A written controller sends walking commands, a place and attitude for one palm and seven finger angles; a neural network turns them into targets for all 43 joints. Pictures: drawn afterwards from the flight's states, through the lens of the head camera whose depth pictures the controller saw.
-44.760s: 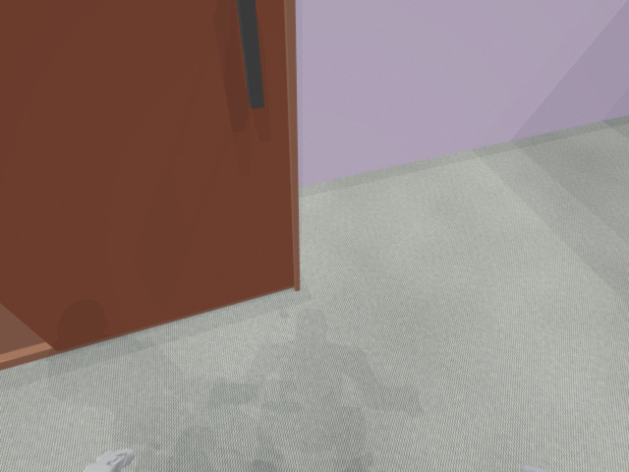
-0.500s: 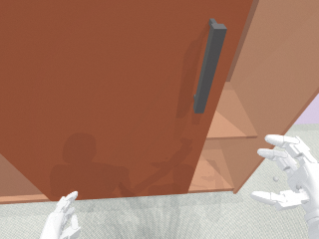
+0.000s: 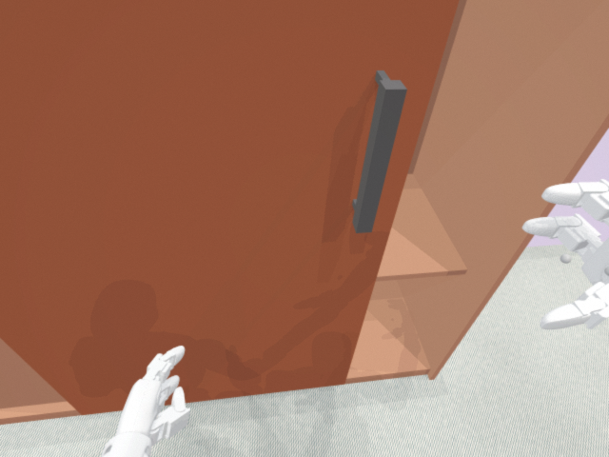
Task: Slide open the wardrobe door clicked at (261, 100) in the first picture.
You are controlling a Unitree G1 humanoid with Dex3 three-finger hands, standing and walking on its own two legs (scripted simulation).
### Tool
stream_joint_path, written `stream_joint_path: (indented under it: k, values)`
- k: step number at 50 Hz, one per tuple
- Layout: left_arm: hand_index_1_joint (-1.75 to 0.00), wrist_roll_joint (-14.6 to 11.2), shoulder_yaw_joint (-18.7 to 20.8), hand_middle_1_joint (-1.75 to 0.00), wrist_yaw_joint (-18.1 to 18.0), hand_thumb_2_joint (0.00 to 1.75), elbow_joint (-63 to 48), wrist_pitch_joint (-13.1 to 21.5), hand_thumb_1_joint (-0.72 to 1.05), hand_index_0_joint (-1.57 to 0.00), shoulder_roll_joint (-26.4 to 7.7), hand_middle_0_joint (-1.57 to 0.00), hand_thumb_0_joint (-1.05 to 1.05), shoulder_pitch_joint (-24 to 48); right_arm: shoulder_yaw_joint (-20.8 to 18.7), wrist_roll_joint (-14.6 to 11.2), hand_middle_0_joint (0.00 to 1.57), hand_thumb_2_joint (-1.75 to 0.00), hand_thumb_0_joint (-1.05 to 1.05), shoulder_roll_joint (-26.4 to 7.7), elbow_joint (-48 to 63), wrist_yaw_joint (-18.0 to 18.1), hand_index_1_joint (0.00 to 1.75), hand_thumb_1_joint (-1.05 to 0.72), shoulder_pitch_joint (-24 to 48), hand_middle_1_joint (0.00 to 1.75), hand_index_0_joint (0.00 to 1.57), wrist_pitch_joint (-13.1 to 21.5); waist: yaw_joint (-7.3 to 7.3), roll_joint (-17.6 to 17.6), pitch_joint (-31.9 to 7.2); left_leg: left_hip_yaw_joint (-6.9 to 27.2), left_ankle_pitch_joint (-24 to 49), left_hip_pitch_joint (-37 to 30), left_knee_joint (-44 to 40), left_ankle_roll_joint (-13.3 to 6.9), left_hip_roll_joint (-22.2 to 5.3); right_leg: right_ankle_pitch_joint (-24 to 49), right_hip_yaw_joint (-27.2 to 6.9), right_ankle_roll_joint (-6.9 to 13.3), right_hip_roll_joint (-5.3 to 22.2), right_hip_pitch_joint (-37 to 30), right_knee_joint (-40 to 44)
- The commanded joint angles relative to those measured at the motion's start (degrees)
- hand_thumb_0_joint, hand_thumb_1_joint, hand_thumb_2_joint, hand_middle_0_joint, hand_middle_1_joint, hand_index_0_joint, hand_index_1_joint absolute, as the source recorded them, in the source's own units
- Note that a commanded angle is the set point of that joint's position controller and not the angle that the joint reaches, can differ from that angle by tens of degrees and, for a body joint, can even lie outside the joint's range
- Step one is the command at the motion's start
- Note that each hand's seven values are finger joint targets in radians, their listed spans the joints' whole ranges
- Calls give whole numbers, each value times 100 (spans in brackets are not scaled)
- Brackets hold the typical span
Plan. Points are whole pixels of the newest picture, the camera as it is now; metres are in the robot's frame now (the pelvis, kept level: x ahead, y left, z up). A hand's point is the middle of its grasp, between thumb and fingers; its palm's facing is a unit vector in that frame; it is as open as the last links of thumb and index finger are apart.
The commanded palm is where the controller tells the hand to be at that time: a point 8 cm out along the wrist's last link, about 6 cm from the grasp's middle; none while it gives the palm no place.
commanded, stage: raise the hand with hooked fingers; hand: right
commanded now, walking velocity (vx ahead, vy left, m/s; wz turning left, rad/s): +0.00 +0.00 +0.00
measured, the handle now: (371, 158) +0.48 -0.10 +0.18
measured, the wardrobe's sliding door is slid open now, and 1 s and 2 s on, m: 0.30 0.30 0.30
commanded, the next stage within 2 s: move the hooked fingers beside the handle in 0.54 s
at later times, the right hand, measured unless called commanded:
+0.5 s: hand (573, 251) +0.27 -0.28 +0.20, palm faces +0.05 +0.99 -0.09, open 14.0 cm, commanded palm +0.24 -0.32 +0.21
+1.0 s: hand (535, 233) +0.30 -0.25 +0.20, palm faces -0.04 +1.00 -0.07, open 14.0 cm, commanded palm +0.28 -0.30 +0.20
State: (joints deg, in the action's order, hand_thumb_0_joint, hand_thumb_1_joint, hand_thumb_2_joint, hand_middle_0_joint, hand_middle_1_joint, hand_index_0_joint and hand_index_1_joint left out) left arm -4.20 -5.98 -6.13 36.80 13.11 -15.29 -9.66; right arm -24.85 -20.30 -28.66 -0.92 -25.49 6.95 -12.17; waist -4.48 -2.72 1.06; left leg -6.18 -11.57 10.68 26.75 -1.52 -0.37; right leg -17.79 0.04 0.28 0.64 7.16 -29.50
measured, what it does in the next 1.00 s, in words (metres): stands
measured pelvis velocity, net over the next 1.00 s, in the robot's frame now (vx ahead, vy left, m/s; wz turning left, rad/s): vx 0.00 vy -0.01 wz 0.02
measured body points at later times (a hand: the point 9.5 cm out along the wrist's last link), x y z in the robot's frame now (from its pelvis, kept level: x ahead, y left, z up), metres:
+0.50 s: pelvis -0.01 +0.00 +0.00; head -0.04 +0.01 +0.45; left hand +0.19 +0.23 -0.06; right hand +0.27 -0.33 +0.21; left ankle +0.04 +0.10 -0.74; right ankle -0.01 -0.11 -0.74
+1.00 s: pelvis +0.00 -0.01 +0.00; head -0.03 +0.00 +0.45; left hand +0.19 +0.22 -0.06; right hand +0.30 -0.31 +0.21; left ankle +0.04 +0.10 -0.74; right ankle -0.01 -0.11 -0.74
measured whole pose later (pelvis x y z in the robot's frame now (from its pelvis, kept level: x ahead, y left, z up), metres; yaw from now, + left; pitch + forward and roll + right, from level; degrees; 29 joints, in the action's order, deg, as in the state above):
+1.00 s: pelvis +0.00 -0.01 +0.00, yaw +1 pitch -4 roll +1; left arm -4.7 -4.9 -6.0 36.7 10.5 -15.9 -10.1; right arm -21.8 -18.5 -27.0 -5.2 -24.0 13.6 -15.2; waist -3.1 -2.0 0.5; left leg -4.8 -10.1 10.3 24.8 -0.9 -0.6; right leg -16.8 1.3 0.9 0.2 6.3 -27.4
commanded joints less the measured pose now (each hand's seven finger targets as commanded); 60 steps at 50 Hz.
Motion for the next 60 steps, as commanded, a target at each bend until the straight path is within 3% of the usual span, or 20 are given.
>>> stream_joint_path:
  k: [1, 6, 7, 11, 13, 16, 17, 22, 25, 30, 33, 37, 38, 40, 43, 45, 48, 51, 55, 60]
  values:
    - [-30, -49, 385, -30, -74, 90, -908, 203, 90, -20, -825, -20, 0, 802, -763, -79, 30, -30, 0, -1810, 664, -33, 120, 50, 1992, 120, 30, 145, 114, -330, -1000, 490, 520, -811, -477, -29, -12, 1169, -190, 31, -106, 402, 645]
    - [-30, -150, 440, -30, 45, 90, -1026, -7, 90, -20, -931, -20, 0, 798, -369, -39, 30, -30, 0, -1475, -34, -287, 120, 50, 1438, 120, 30, -567, 139, 252, -595, 606, 249, -570, -560, 37, -70, 957, -182, 45, -73, 651, 620]
    - [-30, -164, 441, -30, 71, 90, -1070, -16, 90, -20, -921, -20, 0, 854, -304, -50, 30, -30, 0, -1401, 63, -317, 120, 50, 1463, 120, 30, -567, 144, 199, -636, 622, 263, -567, -553, 27, -74, 1010, -150, 36, -67, 587, 582]
    - [-30, -103, 484, -30, 67, 90, -1210, 23, 90, -20, -900, -20, 0, 926, -767, -170, 30, -30, 0, -1862, 995, -176, 120, 50, 2087, 120, 30, -175, 114, 257, -1272, 670, 161, -764, -518, 12, -62, 1126, -202, 57, -88, 359, 530]
    - [-30, -49, 481, -30, 43, 90, -1208, 96, 90, -20, -856, -20, 0, 908, -1081, -178, 30, -30, 0, -2125, 1468, 22, 120, 50, 2211, 120, 30, 165, 60, -22, -1517, 615, 320, -935, -450, -37, -35, 1261, -194, 49, -97, 241, 569]
    - [-30, -31, 489, -30, 0, 90, -1143, 152, 90, -20, -827, -20, 0, 782, -1111, -141, 30, -30, 0, -1981, 1516, 186, 120, 50, 1989, 120, 30, 400, 51, -399, -1451, 421, 694, -917, -378, -58, 56, 1426, -136, 32, -101, 117, 676]
    - [-30, -19, 505, -30, -4, 90, -1090, 148, 90, -20, -856, -20, 0, 802, -1194, -83, 30, -30, 0, -2085, 1396, 238, 120, 50, 1894, 120, 30, 350, 20, -492, -1351, 488, 657, -902, -406, -72, 28, 1394, -92, 34, -85, 168, 634]
    - [-30, -132, 474, -30, -4, 90, -1020, 22, 90, -20, -886, -20, 0, 869, -434, 78, 30, -30, 0, -1446, 559, 126, 120, 50, 1734, 120, 30, -320, 155, -437, -428, 553, -79, -475, -633, -54, 0, 713, -111, -2, -60, 525, 776]
    - [-30, -129, 470, -30, -25, 90, -1090, 29, 90, -20, -905, -20, 0, 907, -400, 64, 30, -30, 0, -1576, 811, 34, 120, 50, 2080, 120, 30, -425, 197, -180, -677, 550, -101, -494, -630, -20, 18, 726, -184, 39, -81, 393, 754]
    - [-30, -63, 445, -30, -37, 90, -1076, 64, 90, -20, -847, -20, 0, 872, -783, -127, 30, -30, 0, -1820, 989, -35, 120, 50, 2190, 120, 30, -6, 165, 217, -1098, 546, 108, -684, -589, -16, 45, 991, -228, 59, -74, 255, 696]
    - [-30, -53, 448, -30, -17, 90, -1040, 59, 90, -20, -854, -20, 0, 862, -867, -122, 30, -30, 0, -1857, 836, -17, 120, 50, 2060, 120, 30, 63, 114, -79, -1121, 555, 251, -749, -541, -45, 12, 1064, -176, 39, -81, 317, 695]
    - [-30, -110, 440, -30, -20, 90, -971, 13, 90, -20, -856, -20, 0, 869, -226, 34, 30, -30, 0, -1337, 408, 35, 120, 50, 2324, 120, 30, -180, 247, -262, -689, 515, 17, -383, -586, -52, 37, 774, -179, -7, -52, 380, 753]
    - [-30, -122, 447, -30, -33, 90, -964, 12, 90, -20, -874, -20, 0, 861, -209, 71, 30, -30, 0, -1403, 367, 57, 120, 50, 2470, 120, 30, -242, 265, -289, -672, 529, -40, -358, -603, -44, 12, 713, -200, -2, -57, 415, 751]
    - [-30, -115, 443, -30, -50, 90, -974, 0, 90, -20, -881, -20, 0, 864, -147, 126, 30, -30, 0, -1434, 382, 71, 120, 50, 2672, 120, 30, -289, 283, -281, -732, 504, -58, -350, -586, -51, 24, 687, -226, 8, -73, 385, 755]
    - [-30, -77, 453, -30, -54, 90, -1033, 42, 90, -20, -845, -20, 0, 900, -300, 119, 30, -30, 0, -1609, 857, 123, 120, 50, 2969, 120, 30, -73, 240, -333, -1204, 512, 247, -605, -515, -82, 15, 1038, -247, 16, -61, 159, 700]
    - [-30, -53, 426, -30, -58, 90, -1058, 78, 90, -20, -791, -20, 0, 867, -232, 68, 30, -30, 0, -1459, 1061, 157, 120, 50, 3028, 120, 30, 119, 228, -287, -1478, 414, 583, -737, -426, -77, 70, 1309, -255, -6, -64, 11, 720]
    - [-30, -30, 456, -30, -53, 90, -986, 98, 90, -20, -806, -20, 0, 792, -452, 29, 30, -30, 0, -1556, 923, 230, 120, 50, 2780, 120, 30, 230, 161, -224, -1488, 377, 903, -840, -376, -83, 78, 1546, -224, -12, -55, 37, 718]
    - [-30, -54, 474, -30, -31, 90, -884, -14, 90, -20, -835, -20, 0, 756, -333, 93, 30, -30, 0, -1324, 164, 267, 120, 50, 2413, 120, 30, -69, 168, 26, -1045, 375, 782, -688, -404, -73, 54, 1333, -167, -12, -53, 376, 743]
    - [-30, -80, 507, -30, 12, 90, -1005, -141, 90, -20, -862, -20, 0, 839, -282, 197, 30, -30, 0, -1345, 193, 295, 120, 50, 2315, 120, 30, -474, 115, -99, -1086, 432, 908, -722, -338, -77, -8, 1414, -87, -2, -61, 458, 667]
    - [-30, -59, 511, -30, -30, 90, -1053, -67, 90, -20, -805, -20, 0, 794, -111, 136, 30, -30, 0, -1223, 921, 374, 120, 50, 3097, 120, 30, -85, 261, -80, -1485, 412, 1152, -727, -298, -54, 72, 1680, -130, -2, -40, 66, 590]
